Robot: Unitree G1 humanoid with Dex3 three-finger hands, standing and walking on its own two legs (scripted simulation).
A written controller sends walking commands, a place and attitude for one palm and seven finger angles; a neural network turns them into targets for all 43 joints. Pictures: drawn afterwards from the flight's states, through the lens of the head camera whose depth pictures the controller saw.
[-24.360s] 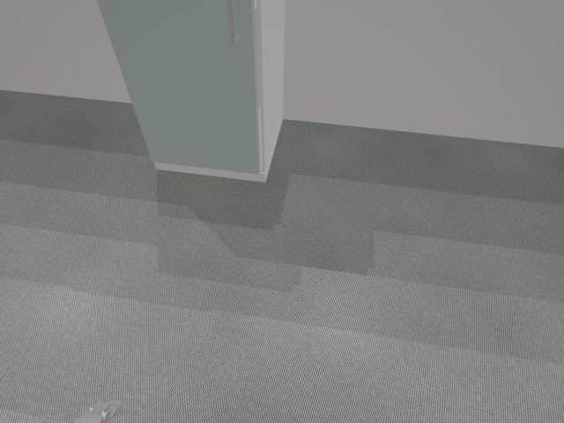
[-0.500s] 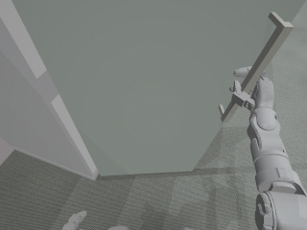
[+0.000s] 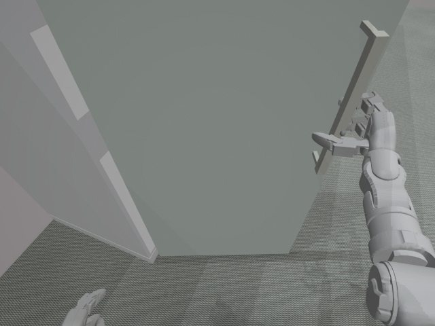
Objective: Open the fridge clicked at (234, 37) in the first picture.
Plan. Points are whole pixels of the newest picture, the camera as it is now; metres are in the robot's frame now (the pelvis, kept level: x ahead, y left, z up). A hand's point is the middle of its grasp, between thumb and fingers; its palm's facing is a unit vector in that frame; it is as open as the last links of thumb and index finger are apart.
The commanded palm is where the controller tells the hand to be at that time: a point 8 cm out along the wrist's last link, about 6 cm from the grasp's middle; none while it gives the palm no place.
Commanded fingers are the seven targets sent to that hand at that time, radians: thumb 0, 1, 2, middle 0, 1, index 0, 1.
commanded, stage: loosen the grip on the handle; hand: right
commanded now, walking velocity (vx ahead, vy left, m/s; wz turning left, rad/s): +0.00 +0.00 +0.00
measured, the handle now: (339, 112) +0.51 -0.17 +0.14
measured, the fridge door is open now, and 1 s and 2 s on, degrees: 67 67 67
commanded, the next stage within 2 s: slip the hand off the handle in 0.30 s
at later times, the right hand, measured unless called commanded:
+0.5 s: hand (346, 131) +0.46 -0.18 +0.13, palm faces +0.12 +0.97 -0.19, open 14.3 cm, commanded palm +0.43 -0.24 +0.13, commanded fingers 0.00 0.55 -0.20 0.25 1.15 0.25 1.15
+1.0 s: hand (393, 142) +0.45 -0.27 +0.13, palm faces +0.18 +0.97 -0.18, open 14.7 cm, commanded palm +0.41 -0.30 +0.13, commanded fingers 0.00 0.55 -0.20 0.25 1.15 0.25 1.15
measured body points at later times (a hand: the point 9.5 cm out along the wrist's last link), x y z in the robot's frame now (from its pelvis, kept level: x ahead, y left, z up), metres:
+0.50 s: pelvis +0.01 -0.01 +0.00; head +0.03 -0.01 +0.45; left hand +0.05 +0.27 -0.11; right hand +0.45 -0.23 +0.14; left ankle +0.05 +0.12 -0.73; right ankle +0.04 -0.10 -0.73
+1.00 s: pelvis +0.04 +0.00 +0.00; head +0.07 +0.00 +0.45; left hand +0.16 +0.26 -0.10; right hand +0.43 -0.32 +0.14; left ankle +0.05 +0.12 -0.73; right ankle +0.04 -0.10 -0.73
